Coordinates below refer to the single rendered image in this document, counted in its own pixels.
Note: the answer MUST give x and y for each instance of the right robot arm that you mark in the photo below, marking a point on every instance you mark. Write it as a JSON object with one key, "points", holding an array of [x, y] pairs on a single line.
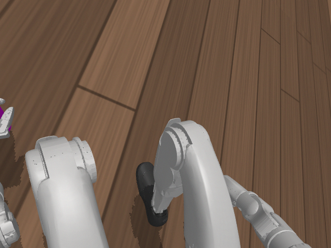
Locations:
{"points": [[270, 228]]}

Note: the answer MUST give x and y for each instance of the left robot hand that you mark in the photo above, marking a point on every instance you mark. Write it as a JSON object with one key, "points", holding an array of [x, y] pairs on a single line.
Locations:
{"points": [[6, 121]]}

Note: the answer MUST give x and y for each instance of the right robot foot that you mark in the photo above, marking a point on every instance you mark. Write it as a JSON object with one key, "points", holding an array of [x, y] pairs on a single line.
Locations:
{"points": [[145, 182]]}

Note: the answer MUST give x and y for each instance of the can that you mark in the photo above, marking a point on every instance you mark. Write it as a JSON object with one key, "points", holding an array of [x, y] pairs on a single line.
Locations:
{"points": [[1, 113]]}

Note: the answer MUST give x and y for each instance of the right robot hand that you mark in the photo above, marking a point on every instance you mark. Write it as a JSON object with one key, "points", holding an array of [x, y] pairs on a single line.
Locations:
{"points": [[235, 189]]}

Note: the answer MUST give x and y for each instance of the left robot arm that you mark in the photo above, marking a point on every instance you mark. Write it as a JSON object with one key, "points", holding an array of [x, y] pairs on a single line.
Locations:
{"points": [[9, 230]]}

